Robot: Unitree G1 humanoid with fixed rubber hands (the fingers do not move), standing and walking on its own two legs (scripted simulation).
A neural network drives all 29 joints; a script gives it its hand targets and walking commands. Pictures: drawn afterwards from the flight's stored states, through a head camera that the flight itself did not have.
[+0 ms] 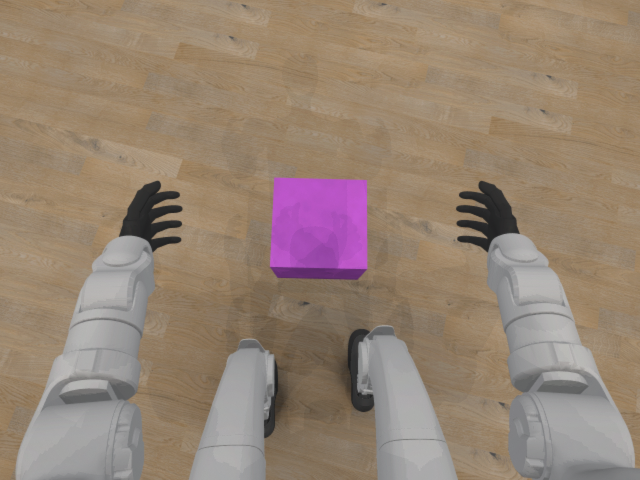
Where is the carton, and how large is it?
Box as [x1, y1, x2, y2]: [270, 178, 366, 279]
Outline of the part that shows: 274,178 270,267 277,277 357,279 366,269 366,180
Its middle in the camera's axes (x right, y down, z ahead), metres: +0.00 -0.03 +0.99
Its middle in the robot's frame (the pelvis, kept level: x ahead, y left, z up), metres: +0.51 -0.02 -0.57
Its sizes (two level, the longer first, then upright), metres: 0.221 0.215 0.198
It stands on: the floor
